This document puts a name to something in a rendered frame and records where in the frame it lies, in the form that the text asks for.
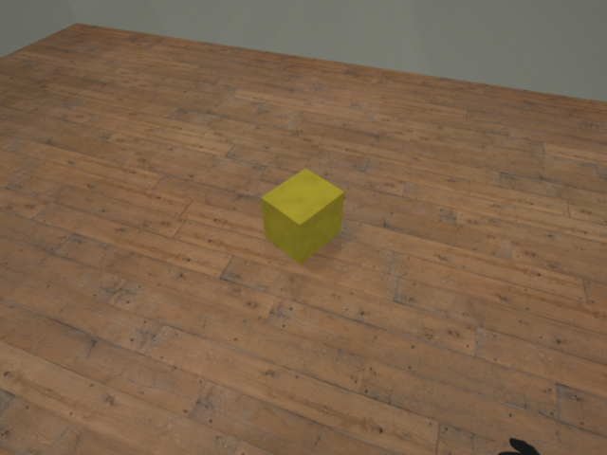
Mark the carton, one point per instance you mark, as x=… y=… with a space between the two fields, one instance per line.
x=302 y=214

